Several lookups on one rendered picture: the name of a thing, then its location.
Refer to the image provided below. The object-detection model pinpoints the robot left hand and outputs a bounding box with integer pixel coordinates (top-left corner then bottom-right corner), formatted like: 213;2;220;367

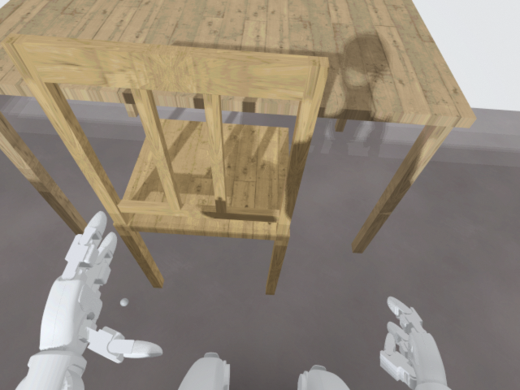
39;211;163;364

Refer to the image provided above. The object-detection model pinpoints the robot left forearm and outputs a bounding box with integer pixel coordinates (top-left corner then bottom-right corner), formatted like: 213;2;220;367
15;350;87;390

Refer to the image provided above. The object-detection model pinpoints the left robot thigh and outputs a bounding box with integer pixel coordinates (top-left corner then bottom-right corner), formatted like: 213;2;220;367
178;357;230;390

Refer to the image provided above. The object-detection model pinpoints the right robot thigh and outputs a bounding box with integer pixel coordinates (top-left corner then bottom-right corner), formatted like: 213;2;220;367
297;370;350;390

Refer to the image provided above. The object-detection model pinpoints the table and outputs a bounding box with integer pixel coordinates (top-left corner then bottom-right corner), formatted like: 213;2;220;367
0;0;477;254

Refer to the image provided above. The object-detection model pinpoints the chair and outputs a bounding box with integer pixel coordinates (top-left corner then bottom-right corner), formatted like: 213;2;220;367
1;33;330;295

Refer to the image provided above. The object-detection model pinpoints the robot right hand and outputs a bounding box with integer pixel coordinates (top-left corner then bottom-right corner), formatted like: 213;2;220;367
380;297;448;390

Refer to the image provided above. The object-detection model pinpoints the robot thigh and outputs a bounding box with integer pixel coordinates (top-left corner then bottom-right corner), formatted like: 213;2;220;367
178;357;230;390
297;370;350;390

